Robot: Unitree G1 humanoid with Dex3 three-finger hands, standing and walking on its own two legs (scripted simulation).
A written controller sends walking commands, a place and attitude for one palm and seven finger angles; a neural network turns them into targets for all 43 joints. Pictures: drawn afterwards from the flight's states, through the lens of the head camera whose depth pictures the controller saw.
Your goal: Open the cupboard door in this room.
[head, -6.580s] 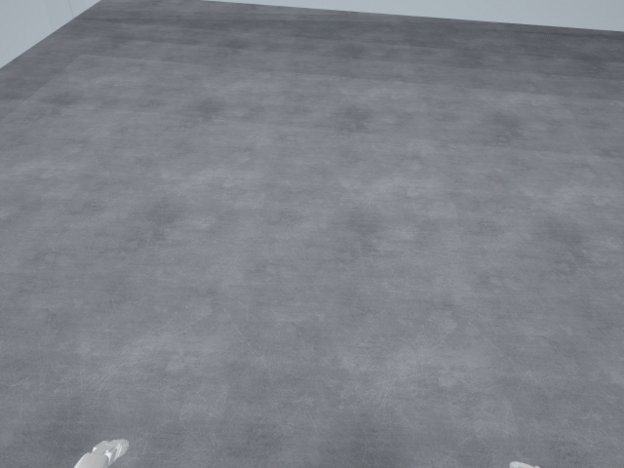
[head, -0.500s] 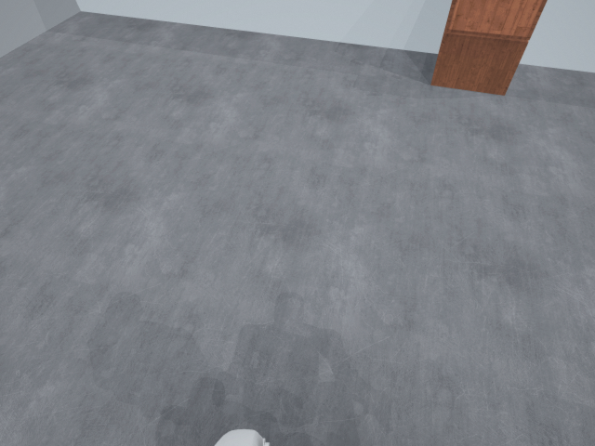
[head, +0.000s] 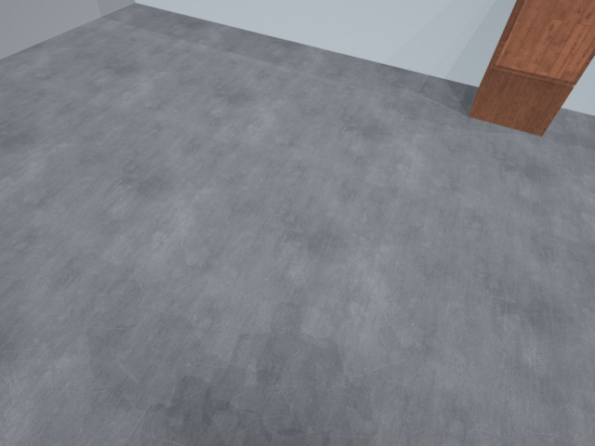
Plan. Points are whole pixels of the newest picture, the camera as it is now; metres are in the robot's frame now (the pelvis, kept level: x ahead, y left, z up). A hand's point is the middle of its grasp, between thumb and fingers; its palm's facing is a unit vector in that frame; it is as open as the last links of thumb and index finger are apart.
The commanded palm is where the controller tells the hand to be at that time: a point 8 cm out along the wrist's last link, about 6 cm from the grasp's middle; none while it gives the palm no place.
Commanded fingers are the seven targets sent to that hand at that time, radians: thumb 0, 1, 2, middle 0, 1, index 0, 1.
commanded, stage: stand and wait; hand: left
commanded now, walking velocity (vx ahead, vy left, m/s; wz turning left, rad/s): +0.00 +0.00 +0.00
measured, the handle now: out of the picture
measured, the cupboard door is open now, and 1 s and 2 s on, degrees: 0 0 0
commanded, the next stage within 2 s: turn or walk to find it in 0.14 s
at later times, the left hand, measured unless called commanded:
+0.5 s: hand out of the picture +0.00 +0.14 -0.18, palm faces +0.08 -0.98 -0.18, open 7.4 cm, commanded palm none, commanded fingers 0.00 0.90 0.90 -0.20 -0.30 -0.20 -0.30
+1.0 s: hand out of the picture -0.01 +0.19 -0.19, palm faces +0.19 -0.96 -0.21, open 7.4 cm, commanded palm none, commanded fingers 0.00 0.90 0.90 -0.20 -0.30 -0.20 -0.30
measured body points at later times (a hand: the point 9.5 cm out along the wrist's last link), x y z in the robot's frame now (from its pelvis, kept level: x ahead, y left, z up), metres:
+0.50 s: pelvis -0.01 -0.03 +0.00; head +0.01 -0.03 +0.45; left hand -0.01 +0.19 -0.16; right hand -0.04 -0.25 -0.16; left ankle +0.00 +0.09 -0.74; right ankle -0.01 -0.13 -0.74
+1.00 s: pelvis -0.02 -0.01 -0.01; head +0.01 +0.01 +0.44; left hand -0.01 +0.24 -0.17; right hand +0.03 -0.25 -0.16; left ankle +0.00 +0.09 -0.74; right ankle -0.03 -0.14 -0.70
